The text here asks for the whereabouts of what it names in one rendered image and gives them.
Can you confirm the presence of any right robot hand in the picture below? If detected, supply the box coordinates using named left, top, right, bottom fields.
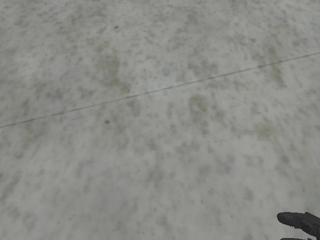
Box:
left=277, top=212, right=320, bottom=240

